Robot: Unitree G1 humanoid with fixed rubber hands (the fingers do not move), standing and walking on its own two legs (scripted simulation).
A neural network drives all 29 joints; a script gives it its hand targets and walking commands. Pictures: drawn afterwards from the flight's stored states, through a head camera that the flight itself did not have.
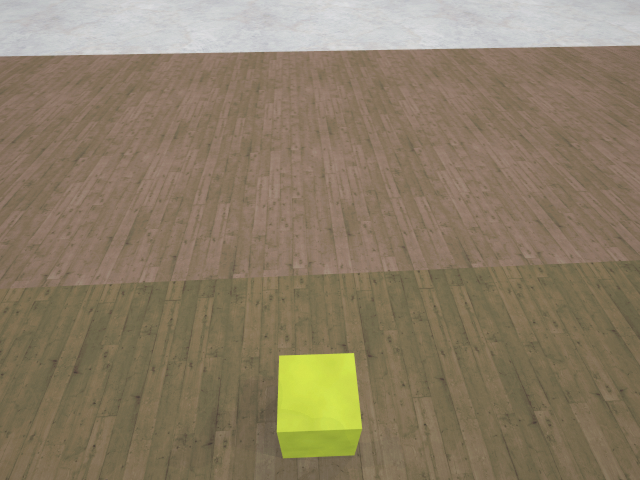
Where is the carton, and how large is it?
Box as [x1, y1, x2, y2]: [277, 353, 361, 457]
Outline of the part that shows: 353,353 279,356 277,435 283,457 354,454 361,430 361,422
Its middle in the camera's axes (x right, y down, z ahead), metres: +0.00 +0.47 +1.10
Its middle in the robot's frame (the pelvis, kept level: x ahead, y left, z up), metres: +0.45 +0.02 -0.66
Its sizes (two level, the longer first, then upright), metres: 0.210 0.200 0.250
